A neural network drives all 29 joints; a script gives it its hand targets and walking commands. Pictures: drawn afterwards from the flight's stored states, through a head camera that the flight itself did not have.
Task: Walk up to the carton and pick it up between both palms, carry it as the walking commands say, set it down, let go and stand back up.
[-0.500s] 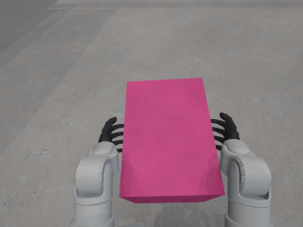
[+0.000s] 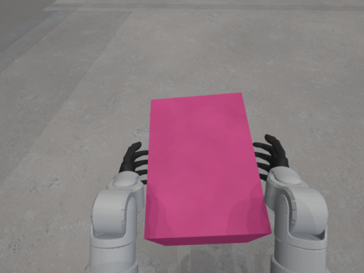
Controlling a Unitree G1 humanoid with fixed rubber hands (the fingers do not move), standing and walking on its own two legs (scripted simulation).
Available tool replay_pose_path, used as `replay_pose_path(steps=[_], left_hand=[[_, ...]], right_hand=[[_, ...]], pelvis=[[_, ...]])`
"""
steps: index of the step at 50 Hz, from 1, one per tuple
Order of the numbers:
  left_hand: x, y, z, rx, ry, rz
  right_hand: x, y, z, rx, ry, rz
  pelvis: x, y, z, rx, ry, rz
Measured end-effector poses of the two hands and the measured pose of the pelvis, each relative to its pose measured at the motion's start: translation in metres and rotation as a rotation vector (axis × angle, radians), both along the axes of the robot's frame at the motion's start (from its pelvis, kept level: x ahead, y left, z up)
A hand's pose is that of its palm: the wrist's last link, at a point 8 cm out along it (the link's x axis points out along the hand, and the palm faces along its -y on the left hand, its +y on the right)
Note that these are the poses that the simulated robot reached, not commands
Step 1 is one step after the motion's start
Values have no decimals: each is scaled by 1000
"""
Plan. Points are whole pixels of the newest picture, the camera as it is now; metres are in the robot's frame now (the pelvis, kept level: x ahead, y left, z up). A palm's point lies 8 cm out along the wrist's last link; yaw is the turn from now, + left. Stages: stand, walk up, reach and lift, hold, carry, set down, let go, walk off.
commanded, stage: carry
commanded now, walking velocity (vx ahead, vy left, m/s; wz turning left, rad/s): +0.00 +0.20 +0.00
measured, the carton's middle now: (201, 174) +0.33 -0.02 +0.03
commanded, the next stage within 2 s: none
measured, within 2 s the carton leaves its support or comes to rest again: neither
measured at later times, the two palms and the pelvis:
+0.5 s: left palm (79, 194) +0.24 +0.21 +0.11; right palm (232, 187) +0.24 -0.07 +0.11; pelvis -0.03 +0.08 +0.01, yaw +0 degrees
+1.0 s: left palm (35, 205) +0.22 +0.29 +0.11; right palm (192, 195) +0.23 +0.01 +0.11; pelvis -0.05 +0.15 +0.00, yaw +0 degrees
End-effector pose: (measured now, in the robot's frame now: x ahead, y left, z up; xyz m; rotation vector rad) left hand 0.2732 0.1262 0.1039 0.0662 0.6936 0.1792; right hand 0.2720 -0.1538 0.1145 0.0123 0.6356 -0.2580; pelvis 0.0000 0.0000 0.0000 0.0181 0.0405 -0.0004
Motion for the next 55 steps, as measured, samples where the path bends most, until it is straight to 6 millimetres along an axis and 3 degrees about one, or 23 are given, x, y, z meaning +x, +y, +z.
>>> replay_pose_path(steps=[7,12,21,25,32,39,43,48,55], left_hand=[[-12,33,0,1,38,34],[-22,46,6,12,-8,55],[-26,75,-4,4,20,13],[-33,87,2,4,35,32],[-42,101,6,4,7,36],[-39,126,-4,5,14,5],[-45,142,0,1,38,31],[-51,154,6,7,-2,42],[-51,176,-3,-1,20,12]], right_hand=[[-7,33,-1,-1,36,39],[-8,46,-2,15,-7,53],[-25,76,-1,-5,15,16],[-27,86,0,1,31,36],[-32,100,-2,10,4,38],[-39,127,0,-6,6,8],[-39,141,0,-3,30,36],[-38,153,-1,10,-6,42],[-47,176,0,-9,11,18]], pelvis=[[-8,24,8,-20,9,-6],[-17,33,2,-5,-3,-5],[-24,72,2,-13,6,-3],[-29,78,9,-21,12,-5],[-38,92,5,2,0,-5],[-39,125,1,-6,9,-2],[-41,133,9,-18,16,-8],[-47,143,4,-9,9,-6],[-47,171,3,-16,15,-4]])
